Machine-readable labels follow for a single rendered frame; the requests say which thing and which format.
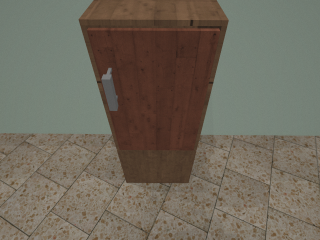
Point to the handle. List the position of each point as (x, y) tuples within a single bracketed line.
[(109, 89)]

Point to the cupboard door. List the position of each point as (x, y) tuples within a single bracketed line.
[(161, 77)]

